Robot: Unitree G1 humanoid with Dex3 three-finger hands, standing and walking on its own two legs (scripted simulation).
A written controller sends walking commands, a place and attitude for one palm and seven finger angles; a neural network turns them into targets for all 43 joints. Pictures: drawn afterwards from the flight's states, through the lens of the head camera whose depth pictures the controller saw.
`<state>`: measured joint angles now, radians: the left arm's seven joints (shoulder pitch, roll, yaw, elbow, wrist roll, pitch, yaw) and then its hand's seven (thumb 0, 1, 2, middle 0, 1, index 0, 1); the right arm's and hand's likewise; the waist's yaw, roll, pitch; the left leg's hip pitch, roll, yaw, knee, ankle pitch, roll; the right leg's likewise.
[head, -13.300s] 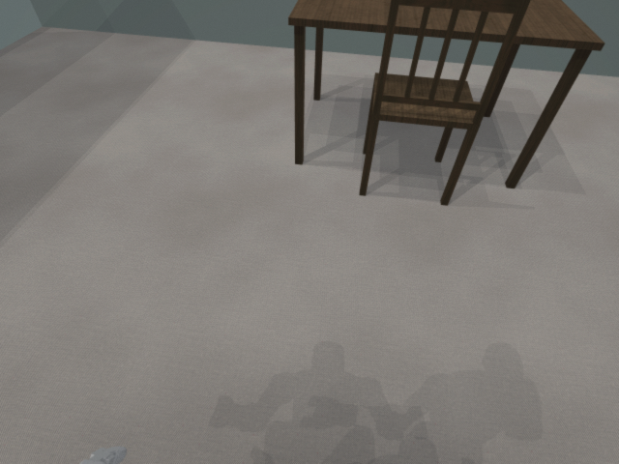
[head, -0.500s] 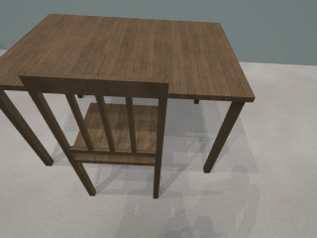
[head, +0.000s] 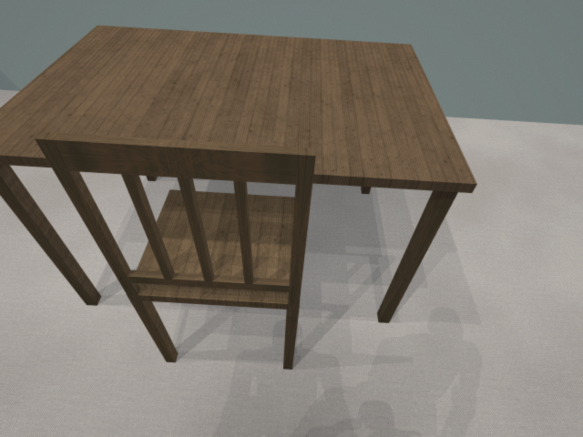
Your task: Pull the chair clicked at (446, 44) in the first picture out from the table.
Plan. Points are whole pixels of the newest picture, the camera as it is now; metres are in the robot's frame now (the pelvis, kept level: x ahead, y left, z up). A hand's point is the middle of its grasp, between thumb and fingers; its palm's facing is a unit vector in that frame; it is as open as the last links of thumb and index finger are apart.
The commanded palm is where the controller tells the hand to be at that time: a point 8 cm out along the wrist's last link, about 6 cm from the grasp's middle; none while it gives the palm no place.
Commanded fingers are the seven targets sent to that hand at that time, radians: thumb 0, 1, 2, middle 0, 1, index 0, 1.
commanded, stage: shuffle to correct the standing spot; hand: left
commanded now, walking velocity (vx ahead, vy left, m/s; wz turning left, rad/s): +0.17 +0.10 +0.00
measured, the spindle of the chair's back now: (198, 234) +0.49 +0.23 -0.08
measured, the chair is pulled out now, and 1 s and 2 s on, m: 0.00 0.00 0.00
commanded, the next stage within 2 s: come to a stop and stand still in 0.04 s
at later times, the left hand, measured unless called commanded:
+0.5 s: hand out of the picture +0.12 +0.21 -0.17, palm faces +0.05 -0.96 -0.26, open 7.3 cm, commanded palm none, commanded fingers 0.00 0.90 0.90 -0.20 -0.30 -0.20 -0.30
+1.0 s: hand out of the picture +0.04 +0.21 -0.17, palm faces +0.05 -0.97 -0.24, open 7.4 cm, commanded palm none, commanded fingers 0.00 0.90 0.90 -0.20 -0.30 -0.20 -0.30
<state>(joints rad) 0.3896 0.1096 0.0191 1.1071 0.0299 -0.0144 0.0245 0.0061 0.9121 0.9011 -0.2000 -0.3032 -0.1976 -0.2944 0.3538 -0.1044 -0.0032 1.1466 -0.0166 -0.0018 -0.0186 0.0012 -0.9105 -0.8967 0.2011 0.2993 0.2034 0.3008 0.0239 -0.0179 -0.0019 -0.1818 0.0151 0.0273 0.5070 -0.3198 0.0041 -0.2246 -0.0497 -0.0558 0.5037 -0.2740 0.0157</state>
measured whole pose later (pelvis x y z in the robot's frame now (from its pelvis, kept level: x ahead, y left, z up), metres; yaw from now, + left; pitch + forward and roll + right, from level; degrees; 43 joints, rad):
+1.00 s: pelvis +0.02 +0.03 +0.00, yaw +1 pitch -2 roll +1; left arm 0.29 0.17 -0.01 1.03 0.02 0.01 0.03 0.01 0.91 0.90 -0.20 -0.30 -0.20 -0.29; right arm 0.26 -0.18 -0.02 0.98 -0.02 -0.01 -0.02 0.00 -0.92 -0.90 0.20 0.30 0.20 0.30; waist 0.01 0.02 0.01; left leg -0.15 -0.02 0.07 0.49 -0.31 0.03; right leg -0.30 -0.03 -0.04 0.51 -0.18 0.00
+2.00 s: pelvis +0.04 +0.00 +0.01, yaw +2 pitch -1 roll +1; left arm 0.30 0.14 -0.02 1.12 0.01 -0.03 0.04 0.01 0.92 0.90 -0.20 -0.30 -0.20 -0.29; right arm 0.31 -0.14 0.01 1.15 -0.01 -0.02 -0.02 0.00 -0.91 -0.90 0.20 0.30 0.20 0.30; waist 0.00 0.01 0.02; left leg -0.08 0.01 0.05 0.38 -0.27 -0.01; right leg -0.23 0.00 -0.06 0.42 -0.17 -0.04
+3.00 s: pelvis +0.04 +0.01 +0.01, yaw +1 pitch -1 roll +0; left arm 0.33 0.12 -0.02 1.12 0.01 -0.03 0.04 0.01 0.91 0.90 -0.20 -0.30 -0.20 -0.29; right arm 0.33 -0.11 0.01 1.16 0.00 -0.03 -0.03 0.00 -0.91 -0.90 0.20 0.30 0.20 0.30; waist 0.01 0.00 0.02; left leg -0.08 0.00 0.06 0.39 -0.28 0.01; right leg -0.24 0.00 -0.04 0.43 -0.17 -0.02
